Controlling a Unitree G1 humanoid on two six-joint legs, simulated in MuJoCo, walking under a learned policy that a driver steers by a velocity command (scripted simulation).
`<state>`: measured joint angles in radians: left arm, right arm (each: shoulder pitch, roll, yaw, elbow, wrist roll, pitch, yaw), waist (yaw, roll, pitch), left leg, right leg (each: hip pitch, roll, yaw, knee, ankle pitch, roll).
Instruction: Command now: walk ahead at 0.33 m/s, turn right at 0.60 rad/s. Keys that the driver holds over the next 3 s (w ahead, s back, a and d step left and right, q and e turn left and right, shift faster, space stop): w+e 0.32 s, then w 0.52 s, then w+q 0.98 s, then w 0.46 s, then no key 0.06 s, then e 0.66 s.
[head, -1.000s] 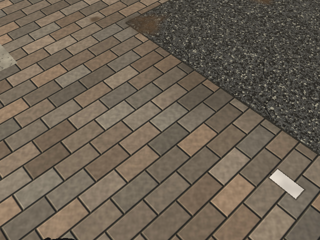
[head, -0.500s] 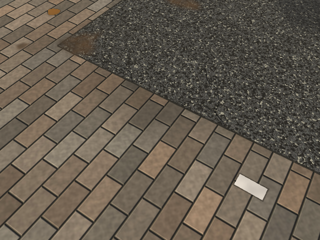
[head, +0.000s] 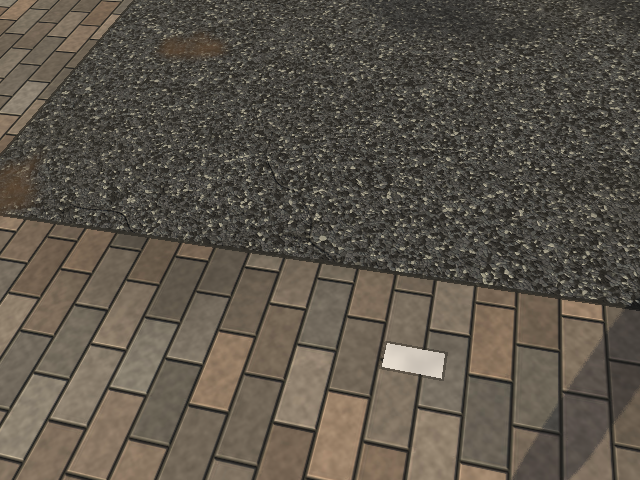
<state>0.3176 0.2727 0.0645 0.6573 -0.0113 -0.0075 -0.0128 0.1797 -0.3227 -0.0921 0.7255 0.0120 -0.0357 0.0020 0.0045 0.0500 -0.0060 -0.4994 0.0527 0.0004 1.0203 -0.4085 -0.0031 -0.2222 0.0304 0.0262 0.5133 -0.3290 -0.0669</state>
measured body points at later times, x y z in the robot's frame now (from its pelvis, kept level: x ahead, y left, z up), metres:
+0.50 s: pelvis +0.23 +0.02 +0.00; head +0.26 +0.02 +0.45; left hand +0.39 +0.27 -0.11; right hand +0.29 -0.28 -0.10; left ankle +0.28 +0.12 -0.74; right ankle +0.13 -0.09 -0.65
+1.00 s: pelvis +0.48 -0.12 +0.00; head +0.50 -0.14 +0.45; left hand +0.65 +0.11 -0.09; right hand +0.50 -0.42 -0.12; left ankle +0.51 +0.03 -0.65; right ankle +0.47 -0.21 -0.74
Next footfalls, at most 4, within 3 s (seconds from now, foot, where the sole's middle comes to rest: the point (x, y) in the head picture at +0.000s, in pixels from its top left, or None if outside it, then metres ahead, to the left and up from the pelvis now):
0.34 left None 0.32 0.11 -0.77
0.80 right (477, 471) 0.51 -0.23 -0.77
1.34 left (385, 327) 0.86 -0.06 -0.77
1.82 right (441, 231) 1.16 -0.24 -0.77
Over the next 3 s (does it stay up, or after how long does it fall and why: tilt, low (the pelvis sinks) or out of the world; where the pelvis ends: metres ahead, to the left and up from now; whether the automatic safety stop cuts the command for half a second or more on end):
stays up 1.37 -0.03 0.00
